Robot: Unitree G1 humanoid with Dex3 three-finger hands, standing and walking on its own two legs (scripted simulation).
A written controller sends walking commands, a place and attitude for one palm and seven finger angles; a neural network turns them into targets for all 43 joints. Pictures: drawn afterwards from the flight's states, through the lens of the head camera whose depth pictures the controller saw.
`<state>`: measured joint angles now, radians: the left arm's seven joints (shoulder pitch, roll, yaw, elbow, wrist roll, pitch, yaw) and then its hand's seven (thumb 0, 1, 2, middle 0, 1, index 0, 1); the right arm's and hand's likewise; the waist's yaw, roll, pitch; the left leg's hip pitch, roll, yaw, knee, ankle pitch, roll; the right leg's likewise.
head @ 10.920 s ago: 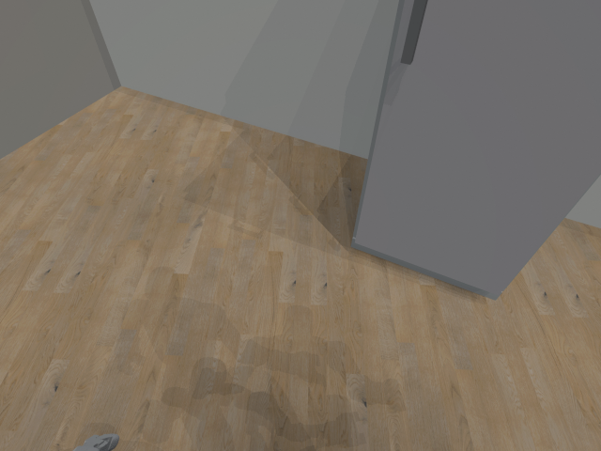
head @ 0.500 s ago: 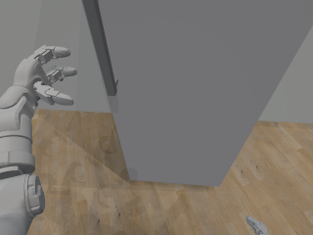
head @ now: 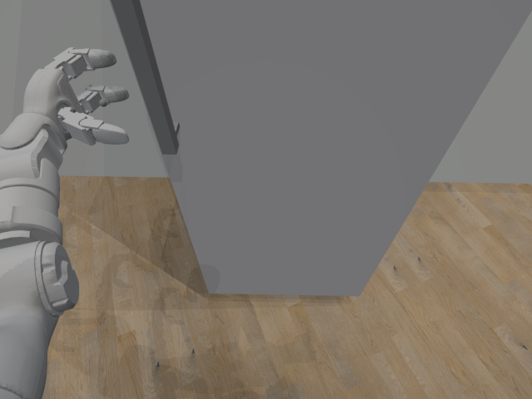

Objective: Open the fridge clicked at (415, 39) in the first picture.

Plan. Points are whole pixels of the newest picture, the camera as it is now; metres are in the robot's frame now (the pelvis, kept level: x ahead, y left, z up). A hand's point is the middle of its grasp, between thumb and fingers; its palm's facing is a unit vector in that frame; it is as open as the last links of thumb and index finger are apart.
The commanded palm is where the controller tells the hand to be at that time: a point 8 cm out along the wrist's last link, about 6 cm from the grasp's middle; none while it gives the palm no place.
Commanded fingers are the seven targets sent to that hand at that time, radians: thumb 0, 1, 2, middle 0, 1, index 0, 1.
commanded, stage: move the hooked fingers beside the handle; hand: left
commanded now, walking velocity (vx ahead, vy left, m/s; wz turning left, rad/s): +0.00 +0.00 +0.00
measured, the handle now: (152, 64) +0.52 +0.16 +0.23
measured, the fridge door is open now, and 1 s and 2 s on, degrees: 0 0 0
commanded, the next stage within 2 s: feel for the door with the fingertips in 1.00 s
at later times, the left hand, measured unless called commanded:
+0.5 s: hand (88, 110) +0.45 +0.23 +0.21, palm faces -0.01 -1.00 +0.00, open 14.0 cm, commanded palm +0.44 +0.28 +0.21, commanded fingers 0.00 -0.50 0.30 -0.30 -1.20 -0.30 -1.20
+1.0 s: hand (104, 102) +0.47 +0.22 +0.21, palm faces -0.03 -1.00 -0.01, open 14.0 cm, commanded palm +0.44 +0.27 +0.21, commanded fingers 0.00 -0.50 0.30 -0.30 -1.20 -0.30 -1.20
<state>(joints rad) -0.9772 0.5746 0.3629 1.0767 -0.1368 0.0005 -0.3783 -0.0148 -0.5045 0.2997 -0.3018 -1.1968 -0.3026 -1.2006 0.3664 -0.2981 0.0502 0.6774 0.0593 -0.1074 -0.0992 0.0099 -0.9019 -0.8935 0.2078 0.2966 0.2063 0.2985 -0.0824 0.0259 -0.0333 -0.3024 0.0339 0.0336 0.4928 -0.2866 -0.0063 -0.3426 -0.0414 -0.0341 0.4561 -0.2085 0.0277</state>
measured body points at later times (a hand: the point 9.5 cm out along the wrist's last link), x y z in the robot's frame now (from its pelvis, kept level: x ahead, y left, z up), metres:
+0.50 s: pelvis +0.01 +0.00 +0.00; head +0.03 +0.00 +0.45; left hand +0.45 +0.29 +0.21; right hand +0.09 -0.27 -0.11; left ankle -0.03 +0.12 -0.74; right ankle +0.01 -0.14 -0.74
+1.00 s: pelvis +0.00 +0.00 +0.00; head +0.04 -0.01 +0.45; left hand +0.46 +0.27 +0.21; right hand +0.04 -0.27 -0.12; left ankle -0.03 +0.12 -0.74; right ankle +0.01 -0.14 -0.74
